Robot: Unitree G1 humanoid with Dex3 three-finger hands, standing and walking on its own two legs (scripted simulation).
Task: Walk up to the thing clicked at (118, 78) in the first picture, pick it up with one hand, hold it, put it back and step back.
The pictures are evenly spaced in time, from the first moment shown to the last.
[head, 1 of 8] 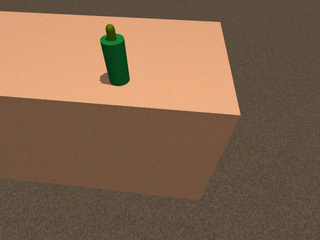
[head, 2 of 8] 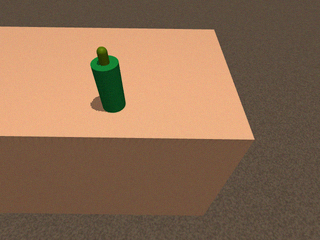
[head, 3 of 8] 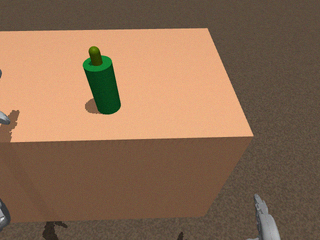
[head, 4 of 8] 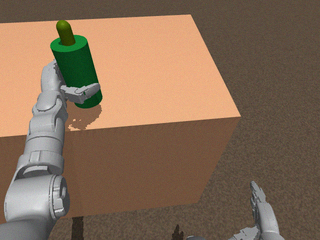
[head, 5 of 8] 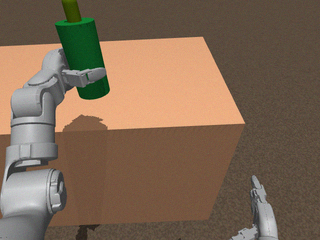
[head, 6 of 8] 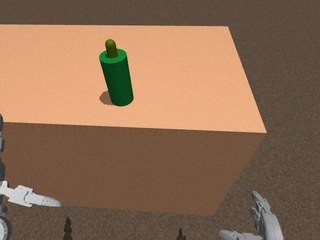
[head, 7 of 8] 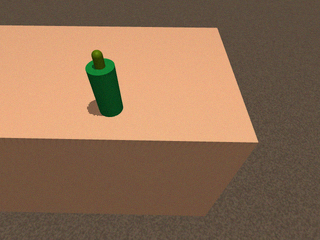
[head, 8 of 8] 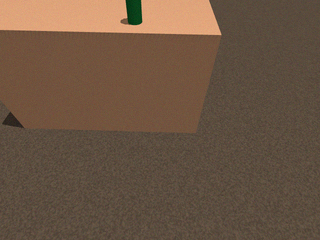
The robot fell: no
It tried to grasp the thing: yes
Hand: left
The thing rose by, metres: 0.23
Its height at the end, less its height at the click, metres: +0.00
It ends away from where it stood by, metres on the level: 0.02
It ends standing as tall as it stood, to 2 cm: yes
